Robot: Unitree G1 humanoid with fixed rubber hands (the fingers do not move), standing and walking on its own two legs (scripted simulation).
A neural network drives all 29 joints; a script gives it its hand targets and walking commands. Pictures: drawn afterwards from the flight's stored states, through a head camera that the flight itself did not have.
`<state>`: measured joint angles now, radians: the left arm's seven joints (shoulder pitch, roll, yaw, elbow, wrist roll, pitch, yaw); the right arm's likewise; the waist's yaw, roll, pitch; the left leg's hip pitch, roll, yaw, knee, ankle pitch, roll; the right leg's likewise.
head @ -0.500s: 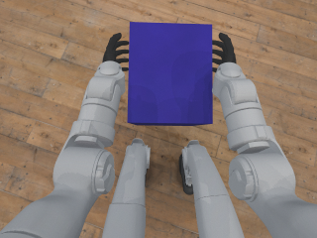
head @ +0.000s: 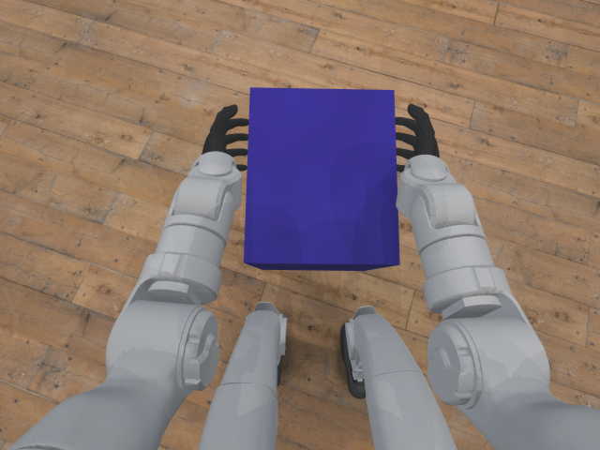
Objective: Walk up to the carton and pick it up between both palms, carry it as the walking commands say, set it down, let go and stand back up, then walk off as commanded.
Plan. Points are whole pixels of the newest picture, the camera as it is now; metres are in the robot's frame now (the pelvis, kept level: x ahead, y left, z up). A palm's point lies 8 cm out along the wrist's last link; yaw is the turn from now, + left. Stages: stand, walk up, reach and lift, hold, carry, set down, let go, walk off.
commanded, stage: reach and lift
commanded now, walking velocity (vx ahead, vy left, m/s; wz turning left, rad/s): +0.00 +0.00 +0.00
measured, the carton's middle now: (316, 195) +0.43 -0.04 -0.10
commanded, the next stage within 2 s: none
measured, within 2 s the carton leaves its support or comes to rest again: neither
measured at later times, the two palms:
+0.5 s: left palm (197, 104) +0.45 +0.09 +0.12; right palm (478, 105) +0.41 -0.17 +0.13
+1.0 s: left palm (187, 129) +0.43 +0.10 +0.11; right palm (471, 103) +0.41 -0.16 +0.14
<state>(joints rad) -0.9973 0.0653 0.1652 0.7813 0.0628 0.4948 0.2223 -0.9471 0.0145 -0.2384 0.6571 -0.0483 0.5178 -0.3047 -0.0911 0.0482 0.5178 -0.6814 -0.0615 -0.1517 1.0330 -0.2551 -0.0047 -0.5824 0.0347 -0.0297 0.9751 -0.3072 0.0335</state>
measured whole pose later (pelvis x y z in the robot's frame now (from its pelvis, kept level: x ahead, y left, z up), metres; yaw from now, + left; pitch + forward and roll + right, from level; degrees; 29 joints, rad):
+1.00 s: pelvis +0.11 -0.02 +0.07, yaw +0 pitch -4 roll -2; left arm -0.49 -0.12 0.23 0.68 0.22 0.72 0.16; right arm -0.48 0.23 -0.38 0.54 -0.31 0.74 -0.15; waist -0.05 -0.03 -0.12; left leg -0.30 -0.03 -0.15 0.60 -0.23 -0.01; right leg -0.19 0.03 -0.02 0.52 -0.26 0.01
